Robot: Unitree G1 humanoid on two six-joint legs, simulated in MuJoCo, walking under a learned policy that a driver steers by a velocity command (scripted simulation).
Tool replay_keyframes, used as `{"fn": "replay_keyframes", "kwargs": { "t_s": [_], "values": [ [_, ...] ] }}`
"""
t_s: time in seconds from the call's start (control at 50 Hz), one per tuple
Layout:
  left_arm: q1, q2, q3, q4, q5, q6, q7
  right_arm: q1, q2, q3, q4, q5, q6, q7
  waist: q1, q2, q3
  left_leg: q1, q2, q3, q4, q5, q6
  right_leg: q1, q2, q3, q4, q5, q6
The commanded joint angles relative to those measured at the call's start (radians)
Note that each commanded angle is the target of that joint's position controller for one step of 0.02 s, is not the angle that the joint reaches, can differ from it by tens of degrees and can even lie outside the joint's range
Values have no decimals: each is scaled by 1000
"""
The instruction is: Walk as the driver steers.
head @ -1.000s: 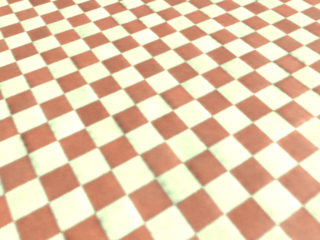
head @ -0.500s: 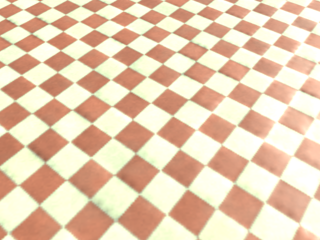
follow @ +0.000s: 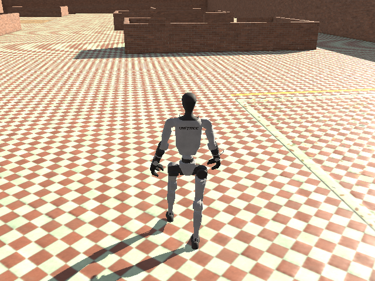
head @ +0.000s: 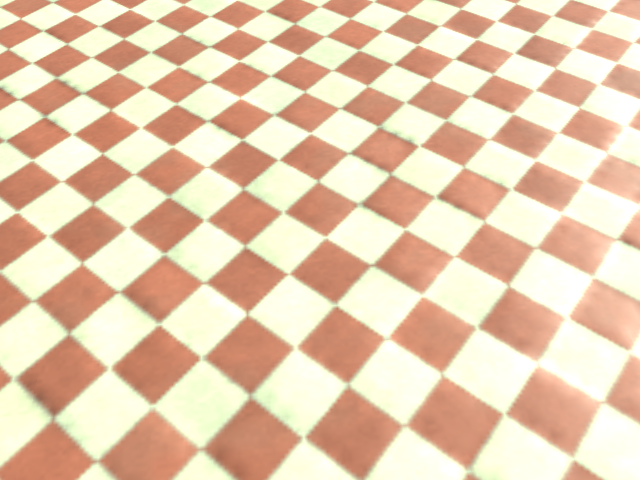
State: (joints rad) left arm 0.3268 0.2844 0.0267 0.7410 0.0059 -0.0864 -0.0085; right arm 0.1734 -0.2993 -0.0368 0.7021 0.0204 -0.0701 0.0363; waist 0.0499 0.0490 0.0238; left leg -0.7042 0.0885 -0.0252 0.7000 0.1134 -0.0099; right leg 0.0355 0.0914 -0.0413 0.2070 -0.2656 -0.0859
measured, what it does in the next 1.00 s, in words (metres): walks ahead, turning left: left foot, then right foot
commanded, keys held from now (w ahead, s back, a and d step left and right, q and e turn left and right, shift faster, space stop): w+q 0.84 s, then w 0.16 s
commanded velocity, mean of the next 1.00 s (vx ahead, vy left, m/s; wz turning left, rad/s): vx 0.49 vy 0.00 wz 0.49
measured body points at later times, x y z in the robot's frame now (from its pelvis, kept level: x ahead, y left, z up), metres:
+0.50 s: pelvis +0.31 +0.02 +0.00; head +0.34 +0.04 +0.45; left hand +0.45 +0.32 -0.08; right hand +0.46 -0.24 -0.10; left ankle +0.25 +0.11 -0.74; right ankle +0.52 -0.11 -0.69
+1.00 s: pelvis +0.57 +0.05 +0.00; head +0.60 +0.07 +0.45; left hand +0.42 +0.30 -0.12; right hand +0.88 -0.03 -0.08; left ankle +0.62 +0.27 -0.69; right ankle +0.55 -0.08 -0.74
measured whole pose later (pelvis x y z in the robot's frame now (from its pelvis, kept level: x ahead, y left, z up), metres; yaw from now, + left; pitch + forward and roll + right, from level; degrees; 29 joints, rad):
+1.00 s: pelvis +0.57 +0.05 +0.00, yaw +33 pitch +1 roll -1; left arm 0.38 0.29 0.06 0.82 -0.01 -0.09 0.00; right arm 0.12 -0.28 -0.05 0.62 0.02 -0.03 0.03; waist 0.10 0.04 0.04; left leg -0.65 0.07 -0.06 0.75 -0.06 0.00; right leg 0.00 0.01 -0.15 0.25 -0.27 -0.02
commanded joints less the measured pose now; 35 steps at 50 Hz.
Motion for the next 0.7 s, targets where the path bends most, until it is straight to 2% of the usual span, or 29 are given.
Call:
{"fn": "replay_keyframes", "kwargs": {
  "t_s": [0.02, 0.06, 0.08, 0.12, 0.14, 0.16, 0.18, 0.2, 0.22, 0.24, 0.26, 0.28, 0.3, 0.34, 0.36, 0.42, 0.46, 0.5, 0.54, 0.58, 0.6, 0.62, 0.64, 0.66, 0.68, 0.7],
  "values": [
    [33, 175, 51, -15, -7, -8, 10, -163, -38, 0, -111, 7, -24, 22, 46, -77, 89, 13, -29, 13, -110, 49, 26, -47, -289, 30, -82, 389, -65],
    [47, 180, 54, 2, -9, 7, 15, -193, -37, 1, -132, 4, -29, 38, 48, -76, 83, -12, -48, 31, -146, -17, 49, 45, -313, 14, -33, 507, -60],
    [45, 184, 55, 5, -9, 15, 19, -192, -41, -1, -139, 2, -30, 44, 38, -84, 68, 0, -66, 50, -155, -66, 64, 83, -319, 3, 10, 632, -53],
    [37, 208, 61, 0, -6, 33, 33, -144, -69, -15, -141, -4, -24, 47, -4, -132, -9, 92, -129, 113, -139, -188, 102, 144, -318, -21, 156, 1028, -35],
    [32, 220, 63, -6, -1, 44, 42, -62, -103, -32, -128, -4, -19, 43, -51, -153, -72, 192, -164, 133, -130, -239, 126, 153, -312, -33, 287, 1183, -26],
    [15, 224, 62, -15, 0, 52, 48, 77, -148, -56, -104, 0, -17, 31, -132, -145, -151, 405, -184, 124, -179, -195, 163, 69, -292, -58, 484, 1192, -7],
    [14, 202, 49, -40, 14, 42, 53, 241, -209, -78, -82, 0, -6, 14, -209, -72, -264, 742, -54, -68, -175, -145, 228, -174, -264, -65, 768, 904, 20],
    [145, 61, 6, -70, 29, 15, 26, 262, -286, -95, -76, 5, -7, 12, -103, 198, -381, 1139, 218, -628, -200, -315, 437, -656, -34, 4, 1158, -172, 100],
    [47, 150, 16, -73, 2, -22, 5, 295, -185, -74, -83, 5, -4, 2, -184, 83, -448, 1180, 231, -777, -329, -415, 427, -761, -30, 175, 1251, -275, 87],
    [-67, 183, 27, -122, -42, -44, -7, 245, -165, -66, -86, -4, -2, -7, -187, 39, -282, 1065, 204, -624, -371, -391, 374, -834, -88, 190, 1216, -190, 74],
    [-108, 166, 17, -143, -34, -58, -6, 179, -158, -64, -98, -4, -1, -10, -146, -66, -178, 905, 167, -531, -393, -309, 349, -819, -128, 172, 1124, -130, 67],
    [-120, 160, 21, -143, -11, -61, -2, 123, -144, -59, -110, -6, -1, -11, -102, -106, -96, 766, 129, -463, -416, -191, 337, -782, -150, 156, 1038, -105, 77],
    [-96, 162, 25, -142, 0, -52, -1, 90, -130, -53, -122, -19, -1, -15, -63, -75, -73, 665, 103, -415, -442, -105, 339, -715, -168, 158, 1003, -88, 89],
    [-49, 145, 21, -130, 10, -30, 2, 55, -126, -53, -121, -13, 0, -23, -23, -34, -46, 543, 73, -353, -478, -31, 345, -661, -183, 133, 915, -81, 129],
    [-48, 130, 16, -129, 13, -21, 5, 53, -133, -54, -114, -10, -1, -28, -17, -27, -32, 478, 60, -313, -484, 1, 340, -639, -184, 114, 854, -72, 149],
    [-155, 79, -7, -158, 18, -16, 7, 62, -170, -67, -96, -2, 6, -43, -51, 0, -7, 342, -21, -206, -478, -59, 285, -544, -154, 75, 605, 136, 180],
    [-238, 78, -7, -172, 7, -21, 2, 111, -178, -71, -77, 3, 15, -48, -98, 17, -21, 339, -38, -209, -456, -152, 246, -479, -112, 71, 457, 299, 184],
    [-268, 102, 4, -181, -9, -27, -2, 148, -182, -73, -61, 9, 23, -50, -110, 35, -35, 386, -16, -264, -419, -237, 221, -447, -96, 100, 379, 331, 178],
    [-255, 136, 22, -181, -17, -32, -2, 153, -172, -72, -57, 12, 26, -51, -92, 58, -45, 451, 16, -335, -356, -307, 192, -424, -106, 135, 334, 288, 155],
    [-182, 156, 44, -164, -18, -38, -1, 139, -152, -69, -60, 6, 31, -49, -44, 74, -56, 467, 18, -372, -267, -326, 160, -331, -106, 123, 303, 208, 113],
    [-103, 174, 58, -151, -12, -41, 4, 146, -113, -56, -63, 1, 30, -46, -1, 65, -93, 440, -22, -345, -162, -324, 127, -210, -133, 129, 283, 177, 81],
    [26, 227, 74, -145, 3, -43, 12, 171, -33, -29, -78, -14, 26, -40, 43, -72, -218, 351, -94, -257, 128, -472, 87, 1, -308, 305, 257, 62, 19],
    [84, 315, 96, -114, 19, -26, 4, 291, 8, -12, -120, 15, 15, -36, -21, -420, -307, 31, -193, -132, 451, -739, 37, 230, -511, 804, 110, -238, -133],
    [58, 230, 82, -128, 4, -23, -2, 278, -96, -33, -92, 29, 18, -42, 1, -304, -234, -83, -121, -157, 594, -665, 20, 183, -513, 887, 57, -462, -132],
    [18, 177, 67, -134, -3, -20, 2, 183, -147, -50, -99, 21, 25, -44, 22, -210, -128, -106, -89, -136, 629, -569, 16, 90, -473, 718, 57, -395, -95],
    [-24, 150, 58, -135, 5, -17, 3, 133, -144, -52, -106, 7, 31, -47, 14, -141, -79, -70, -57, -114, 610, -495, 11, -5, -426, 566, 64, -221, -74]
  ]
}}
